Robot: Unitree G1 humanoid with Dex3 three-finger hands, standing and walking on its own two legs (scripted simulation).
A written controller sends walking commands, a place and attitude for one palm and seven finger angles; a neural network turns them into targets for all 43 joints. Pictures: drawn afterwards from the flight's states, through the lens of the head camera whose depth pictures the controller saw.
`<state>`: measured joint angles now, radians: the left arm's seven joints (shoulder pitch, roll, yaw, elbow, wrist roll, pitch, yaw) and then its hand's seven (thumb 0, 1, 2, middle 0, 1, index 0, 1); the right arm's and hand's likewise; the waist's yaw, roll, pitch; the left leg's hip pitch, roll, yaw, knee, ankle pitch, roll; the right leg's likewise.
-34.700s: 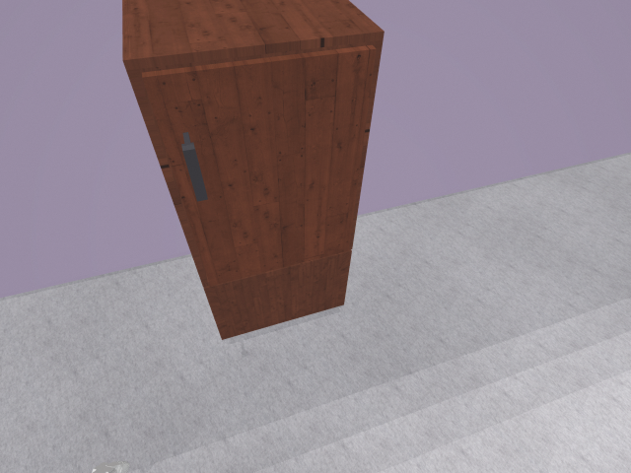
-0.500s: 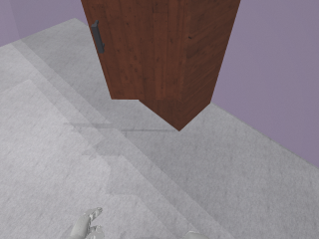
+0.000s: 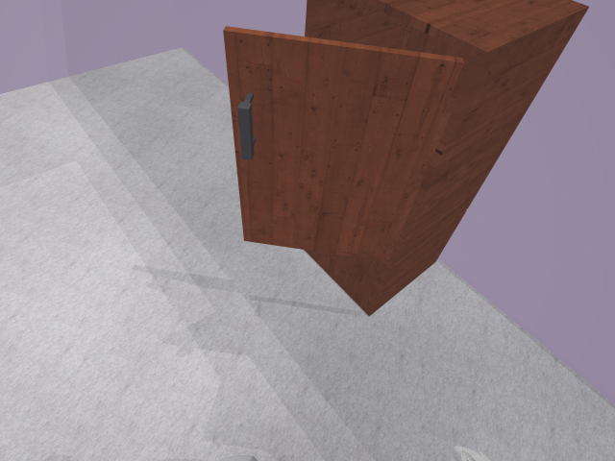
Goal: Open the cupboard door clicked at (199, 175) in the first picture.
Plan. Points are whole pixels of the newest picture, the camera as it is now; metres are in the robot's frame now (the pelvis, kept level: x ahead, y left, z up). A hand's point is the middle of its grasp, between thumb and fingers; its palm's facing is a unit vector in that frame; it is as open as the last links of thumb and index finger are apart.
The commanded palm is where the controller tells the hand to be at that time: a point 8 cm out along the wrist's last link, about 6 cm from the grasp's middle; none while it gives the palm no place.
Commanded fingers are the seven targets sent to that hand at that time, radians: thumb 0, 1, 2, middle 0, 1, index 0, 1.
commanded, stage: take the last steps up to it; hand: left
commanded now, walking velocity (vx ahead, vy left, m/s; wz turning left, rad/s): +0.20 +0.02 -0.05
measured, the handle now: (248, 126) +0.69 +0.19 +0.02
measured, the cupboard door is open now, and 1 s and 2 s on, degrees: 43 43 43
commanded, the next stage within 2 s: come to a stop and stand still in 0.18 s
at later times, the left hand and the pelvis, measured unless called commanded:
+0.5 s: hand (220, 392) +0.23 +0.16 -0.16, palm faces -0.06 -0.98 -0.19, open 7.3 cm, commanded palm none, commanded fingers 0.00 0.90 0.90 -0.20 -0.30 -0.20 -0.30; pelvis +0.13 -0.01 +0.00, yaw -1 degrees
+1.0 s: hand out of the picture +0.11 +0.21 -0.17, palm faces +0.06 -0.97 -0.24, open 7.3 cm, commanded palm none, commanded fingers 0.00 0.90 0.90 -0.20 -0.30 -0.20 -0.30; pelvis +0.09 +0.01 +0.01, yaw +0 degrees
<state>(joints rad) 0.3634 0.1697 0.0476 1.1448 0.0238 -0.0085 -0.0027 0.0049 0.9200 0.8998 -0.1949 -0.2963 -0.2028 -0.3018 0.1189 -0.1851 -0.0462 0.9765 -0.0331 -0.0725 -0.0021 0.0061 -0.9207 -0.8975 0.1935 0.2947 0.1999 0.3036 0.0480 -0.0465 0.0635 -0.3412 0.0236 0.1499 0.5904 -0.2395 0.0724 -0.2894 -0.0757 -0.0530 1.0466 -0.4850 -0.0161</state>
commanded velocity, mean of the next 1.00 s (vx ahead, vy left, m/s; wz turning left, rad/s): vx -0.05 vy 0.02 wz -0.01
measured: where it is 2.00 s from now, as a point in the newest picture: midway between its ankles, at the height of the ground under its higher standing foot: outside the picture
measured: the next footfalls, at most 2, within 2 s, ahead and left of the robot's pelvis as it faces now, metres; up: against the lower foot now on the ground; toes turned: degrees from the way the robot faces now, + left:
right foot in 0.38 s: +0.18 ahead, -0.13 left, +0.00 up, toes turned -7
right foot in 1.02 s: +0.09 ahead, -0.13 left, +0.00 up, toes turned -2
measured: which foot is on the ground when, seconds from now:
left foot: down 0.00-1.00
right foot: up 0.00-0.36, down 0.38-0.68, up 0.70-1.00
